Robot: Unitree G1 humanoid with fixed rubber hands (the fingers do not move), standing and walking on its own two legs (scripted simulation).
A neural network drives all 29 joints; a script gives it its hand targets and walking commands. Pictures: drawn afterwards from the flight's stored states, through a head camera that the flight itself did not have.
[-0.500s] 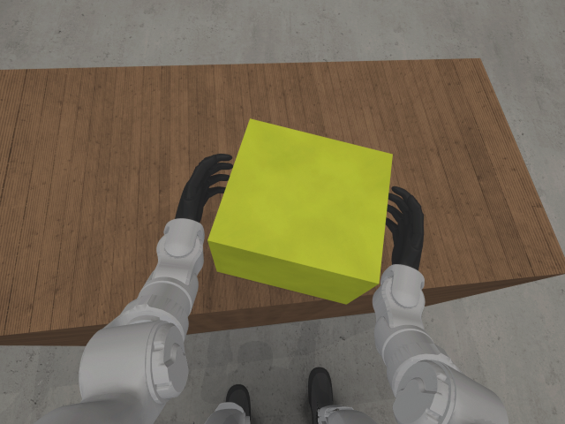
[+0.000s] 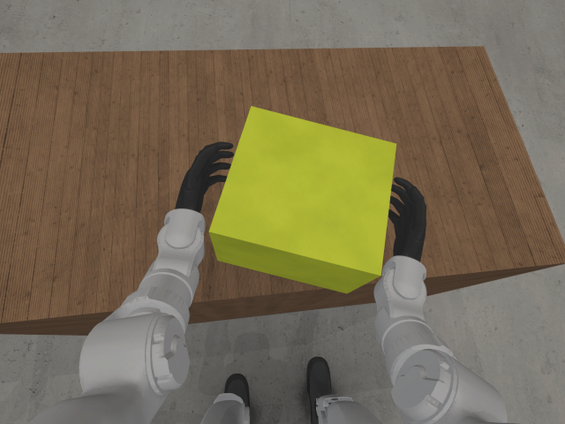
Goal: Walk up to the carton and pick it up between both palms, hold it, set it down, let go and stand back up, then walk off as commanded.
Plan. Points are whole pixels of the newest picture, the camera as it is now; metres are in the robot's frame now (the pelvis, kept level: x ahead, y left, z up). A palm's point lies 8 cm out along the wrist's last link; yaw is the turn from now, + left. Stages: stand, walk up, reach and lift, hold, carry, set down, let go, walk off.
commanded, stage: set down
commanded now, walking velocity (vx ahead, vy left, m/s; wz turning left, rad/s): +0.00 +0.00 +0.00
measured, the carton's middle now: (301, 205) +0.42 -0.04 -0.09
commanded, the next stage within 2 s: none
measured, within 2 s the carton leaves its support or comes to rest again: neither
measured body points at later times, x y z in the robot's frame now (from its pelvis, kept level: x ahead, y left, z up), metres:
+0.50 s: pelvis -0.02 +0.00 -0.01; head +0.16 +0.04 +0.40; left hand +0.43 +0.13 -0.06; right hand +0.36 -0.19 -0.06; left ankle -0.02 +0.09 -0.73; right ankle +0.02 -0.16 -0.73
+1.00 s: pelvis -0.05 +0.00 -0.03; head +0.10 +0.03 +0.39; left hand +0.42 +0.13 -0.05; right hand +0.35 -0.19 -0.06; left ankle -0.02 +0.09 -0.73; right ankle +0.02 -0.16 -0.73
